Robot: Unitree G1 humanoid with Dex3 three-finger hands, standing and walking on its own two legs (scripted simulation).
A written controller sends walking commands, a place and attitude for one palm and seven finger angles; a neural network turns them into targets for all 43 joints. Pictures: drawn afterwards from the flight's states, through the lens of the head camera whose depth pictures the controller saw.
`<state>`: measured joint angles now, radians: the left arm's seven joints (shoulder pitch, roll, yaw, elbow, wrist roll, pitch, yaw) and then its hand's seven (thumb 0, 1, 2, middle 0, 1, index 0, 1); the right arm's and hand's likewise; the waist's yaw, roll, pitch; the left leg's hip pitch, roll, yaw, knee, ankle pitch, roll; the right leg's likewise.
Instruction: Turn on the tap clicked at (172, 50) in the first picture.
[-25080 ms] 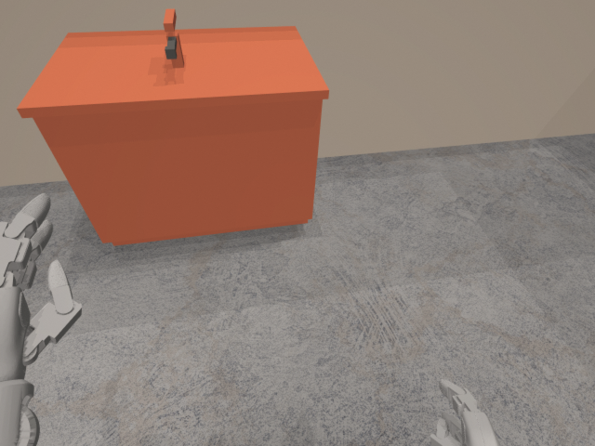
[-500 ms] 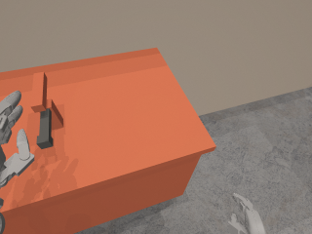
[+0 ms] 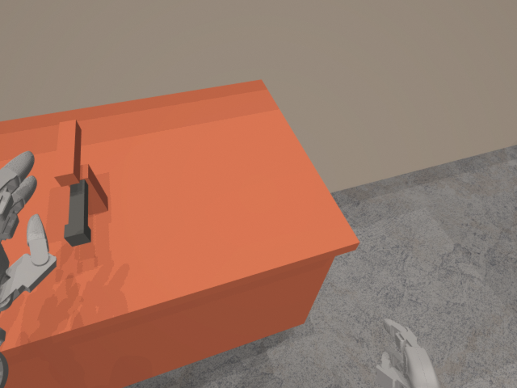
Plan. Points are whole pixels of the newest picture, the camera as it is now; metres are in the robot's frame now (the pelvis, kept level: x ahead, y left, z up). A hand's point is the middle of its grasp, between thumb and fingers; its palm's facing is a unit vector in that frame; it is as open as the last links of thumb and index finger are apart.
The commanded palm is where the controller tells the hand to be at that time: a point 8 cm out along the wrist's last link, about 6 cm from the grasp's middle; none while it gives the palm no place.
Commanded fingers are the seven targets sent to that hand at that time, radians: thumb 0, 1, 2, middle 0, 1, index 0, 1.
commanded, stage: shuffle to correct the standing spot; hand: left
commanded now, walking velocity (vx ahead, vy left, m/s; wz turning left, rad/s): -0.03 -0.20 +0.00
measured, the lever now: (78, 233) +0.32 +0.31 +0.04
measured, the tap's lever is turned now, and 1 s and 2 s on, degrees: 0 0 0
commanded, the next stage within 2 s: come to a stop and stand still in 1.72 s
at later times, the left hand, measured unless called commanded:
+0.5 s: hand (47, 266) +0.21 +0.24 +0.16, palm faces +0.30 -0.85 -0.43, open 7.4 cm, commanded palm +0.16 +0.28 +0.18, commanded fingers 0.00 0.90 0.90 -0.20 -0.30 -0.20 -0.30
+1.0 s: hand (54, 268) +0.21 +0.24 +0.16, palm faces +0.30 -0.86 -0.42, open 7.4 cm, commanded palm +0.15 +0.28 +0.18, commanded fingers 0.00 0.90 0.90 -0.20 -0.30 -0.20 -0.30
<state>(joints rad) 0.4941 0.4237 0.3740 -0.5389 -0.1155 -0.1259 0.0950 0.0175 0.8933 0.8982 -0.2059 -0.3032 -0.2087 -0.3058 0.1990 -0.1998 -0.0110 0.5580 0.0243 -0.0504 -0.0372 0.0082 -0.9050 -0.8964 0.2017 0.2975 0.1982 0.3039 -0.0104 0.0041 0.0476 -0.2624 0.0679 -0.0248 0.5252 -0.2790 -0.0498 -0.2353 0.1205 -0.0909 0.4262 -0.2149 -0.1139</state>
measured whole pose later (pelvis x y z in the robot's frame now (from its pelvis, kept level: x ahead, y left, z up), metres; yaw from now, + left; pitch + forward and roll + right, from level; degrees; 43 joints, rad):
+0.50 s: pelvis +0.00 +0.00 +0.00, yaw +0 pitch +1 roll -1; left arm 0.52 0.43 0.37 -0.54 -0.12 -0.12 0.09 0.02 0.89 0.90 -0.21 -0.30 -0.21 -0.31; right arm 0.20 -0.20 -0.01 0.55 0.03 -0.05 -0.04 0.01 -0.90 -0.90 0.20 0.30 0.20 0.30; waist -0.02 0.01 0.04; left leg -0.26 0.07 -0.03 0.53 -0.28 -0.05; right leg -0.23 0.12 -0.09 0.43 -0.21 -0.12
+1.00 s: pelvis -0.01 +0.00 +0.00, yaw +0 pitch +1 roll -1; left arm 0.51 0.42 0.36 -0.53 -0.12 -0.12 0.10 0.02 0.89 0.90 -0.21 -0.30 -0.21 -0.31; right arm 0.20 -0.20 -0.01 0.56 0.03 -0.05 -0.03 0.01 -0.90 -0.90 0.20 0.30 0.20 0.30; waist -0.02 0.01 0.04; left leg -0.28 0.07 -0.03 0.53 -0.27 -0.04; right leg -0.25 0.12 -0.09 0.43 -0.21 -0.12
